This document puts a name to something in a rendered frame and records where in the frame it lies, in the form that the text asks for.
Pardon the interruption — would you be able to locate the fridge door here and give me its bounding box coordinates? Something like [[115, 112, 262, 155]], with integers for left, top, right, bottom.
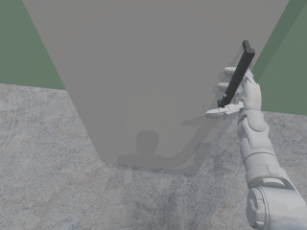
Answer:
[[22, 0, 290, 174]]

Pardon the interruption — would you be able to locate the robot right hand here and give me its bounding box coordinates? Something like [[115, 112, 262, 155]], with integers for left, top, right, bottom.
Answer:
[[204, 67, 262, 121]]

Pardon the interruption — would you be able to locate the handle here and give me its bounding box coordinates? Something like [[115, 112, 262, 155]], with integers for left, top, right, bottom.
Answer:
[[217, 40, 255, 108]]

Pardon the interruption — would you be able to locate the robot right forearm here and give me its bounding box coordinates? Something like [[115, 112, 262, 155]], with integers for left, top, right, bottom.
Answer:
[[237, 109, 307, 209]]

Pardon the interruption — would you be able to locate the right robot upper arm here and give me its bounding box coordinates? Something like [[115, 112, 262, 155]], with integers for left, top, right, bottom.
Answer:
[[246, 186, 307, 230]]

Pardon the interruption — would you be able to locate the robot left hand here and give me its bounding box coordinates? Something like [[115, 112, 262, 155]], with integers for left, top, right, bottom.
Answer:
[[60, 220, 80, 230]]

